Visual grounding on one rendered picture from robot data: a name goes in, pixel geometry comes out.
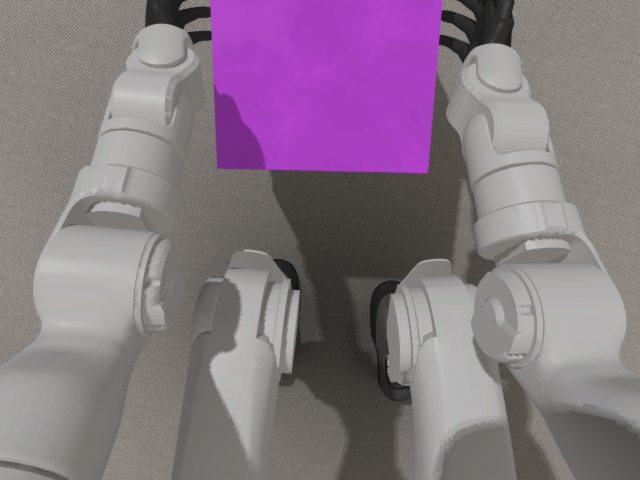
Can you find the left robot upper arm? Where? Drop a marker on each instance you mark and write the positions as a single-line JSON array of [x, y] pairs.
[[101, 293]]

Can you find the right robot hand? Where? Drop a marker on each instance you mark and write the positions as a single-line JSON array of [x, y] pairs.
[[494, 25]]

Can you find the right robot upper arm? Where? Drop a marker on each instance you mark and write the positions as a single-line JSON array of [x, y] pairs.
[[559, 329]]

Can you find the robot right foot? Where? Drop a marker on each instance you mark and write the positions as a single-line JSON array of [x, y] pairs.
[[379, 307]]

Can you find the left robot hand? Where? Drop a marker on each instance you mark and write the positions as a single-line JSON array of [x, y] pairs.
[[167, 12]]

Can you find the carton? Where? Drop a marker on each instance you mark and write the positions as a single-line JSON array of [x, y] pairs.
[[325, 85]]

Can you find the left robot forearm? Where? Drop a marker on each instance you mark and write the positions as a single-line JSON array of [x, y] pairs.
[[134, 177]]

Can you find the robot left thigh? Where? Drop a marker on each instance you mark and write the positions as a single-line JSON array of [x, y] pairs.
[[234, 370]]

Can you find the right robot forearm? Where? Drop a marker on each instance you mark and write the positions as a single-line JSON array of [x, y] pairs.
[[522, 212]]

